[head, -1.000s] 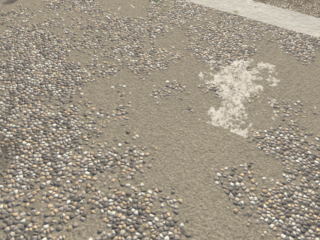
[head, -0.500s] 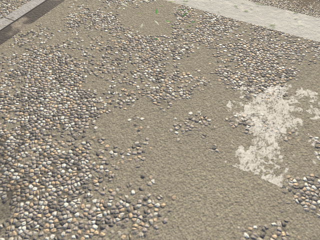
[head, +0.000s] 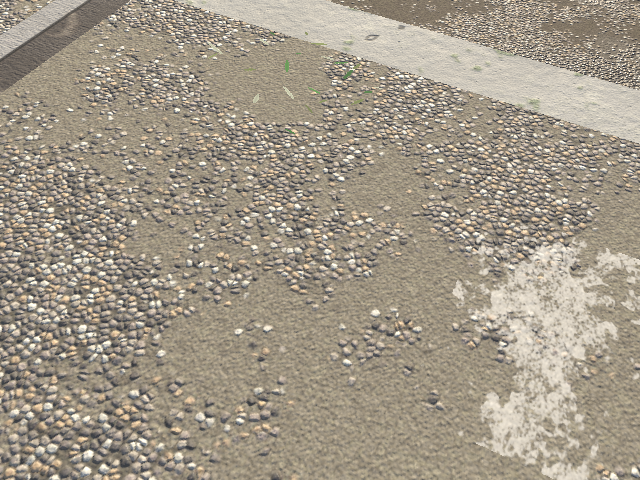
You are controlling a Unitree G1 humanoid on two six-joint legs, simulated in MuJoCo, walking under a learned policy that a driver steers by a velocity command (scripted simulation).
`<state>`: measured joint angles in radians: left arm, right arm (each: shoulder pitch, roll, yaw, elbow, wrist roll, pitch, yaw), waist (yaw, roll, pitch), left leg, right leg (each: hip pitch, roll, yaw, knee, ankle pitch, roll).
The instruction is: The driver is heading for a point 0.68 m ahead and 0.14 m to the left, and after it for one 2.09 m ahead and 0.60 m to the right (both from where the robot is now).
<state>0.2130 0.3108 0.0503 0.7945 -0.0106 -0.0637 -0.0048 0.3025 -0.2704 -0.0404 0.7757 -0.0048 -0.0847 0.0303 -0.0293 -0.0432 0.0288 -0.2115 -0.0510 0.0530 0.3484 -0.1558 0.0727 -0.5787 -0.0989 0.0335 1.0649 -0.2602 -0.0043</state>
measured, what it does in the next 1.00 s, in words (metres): walks ahead, turning left: right foot, then left foot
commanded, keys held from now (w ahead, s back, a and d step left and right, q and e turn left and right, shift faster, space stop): w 0.16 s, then w+q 0.72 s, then w+e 0.12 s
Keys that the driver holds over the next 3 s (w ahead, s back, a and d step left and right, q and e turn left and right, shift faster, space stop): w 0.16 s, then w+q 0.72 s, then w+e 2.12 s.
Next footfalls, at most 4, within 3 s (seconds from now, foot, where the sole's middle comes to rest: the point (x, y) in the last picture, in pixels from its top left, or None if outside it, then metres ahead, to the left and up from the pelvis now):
0.32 right None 0.35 -0.16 -0.78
0.84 left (240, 438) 0.58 0.15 -0.78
1.40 right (289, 293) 0.94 0.05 -0.78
1.86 left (207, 216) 1.20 0.28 -0.78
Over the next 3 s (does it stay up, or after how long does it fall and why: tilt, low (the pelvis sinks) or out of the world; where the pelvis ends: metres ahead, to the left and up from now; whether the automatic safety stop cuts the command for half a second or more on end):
stays up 1.61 -0.04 -0.02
